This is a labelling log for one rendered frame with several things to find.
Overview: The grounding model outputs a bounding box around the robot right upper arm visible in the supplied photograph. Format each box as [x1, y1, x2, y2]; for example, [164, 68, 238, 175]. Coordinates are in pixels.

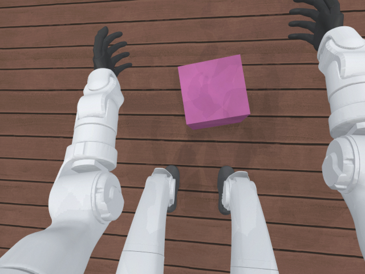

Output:
[322, 135, 365, 260]

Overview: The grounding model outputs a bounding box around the left robot forearm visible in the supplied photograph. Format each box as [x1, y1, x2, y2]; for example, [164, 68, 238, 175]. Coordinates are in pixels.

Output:
[48, 68, 124, 213]

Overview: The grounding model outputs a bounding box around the left robot hand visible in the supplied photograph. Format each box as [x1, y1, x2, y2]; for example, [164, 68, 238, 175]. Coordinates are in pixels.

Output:
[92, 26, 132, 77]

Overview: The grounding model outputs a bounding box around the right robot thigh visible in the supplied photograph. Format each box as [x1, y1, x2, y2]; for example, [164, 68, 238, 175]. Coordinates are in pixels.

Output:
[223, 177, 279, 274]

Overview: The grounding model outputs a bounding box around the robot left upper arm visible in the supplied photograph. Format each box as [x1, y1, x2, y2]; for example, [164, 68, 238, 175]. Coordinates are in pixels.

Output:
[0, 170, 124, 274]

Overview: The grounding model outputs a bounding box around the right robot forearm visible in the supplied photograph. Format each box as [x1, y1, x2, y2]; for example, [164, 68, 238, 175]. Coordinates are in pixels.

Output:
[317, 26, 365, 139]

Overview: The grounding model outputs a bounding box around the robot right foot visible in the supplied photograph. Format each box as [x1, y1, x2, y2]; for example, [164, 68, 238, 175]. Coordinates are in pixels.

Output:
[217, 166, 234, 215]

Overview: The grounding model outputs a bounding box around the right robot hand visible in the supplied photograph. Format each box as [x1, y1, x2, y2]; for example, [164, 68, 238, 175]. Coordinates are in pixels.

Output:
[288, 0, 344, 51]

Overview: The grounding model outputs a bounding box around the carton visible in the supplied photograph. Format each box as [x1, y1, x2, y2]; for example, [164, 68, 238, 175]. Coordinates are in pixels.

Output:
[178, 54, 250, 130]

